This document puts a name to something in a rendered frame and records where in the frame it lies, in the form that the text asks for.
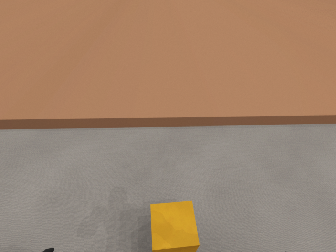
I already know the carton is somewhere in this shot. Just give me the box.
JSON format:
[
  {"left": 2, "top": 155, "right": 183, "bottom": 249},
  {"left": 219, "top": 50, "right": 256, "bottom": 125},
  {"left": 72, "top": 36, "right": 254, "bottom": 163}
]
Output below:
[{"left": 150, "top": 201, "right": 200, "bottom": 252}]

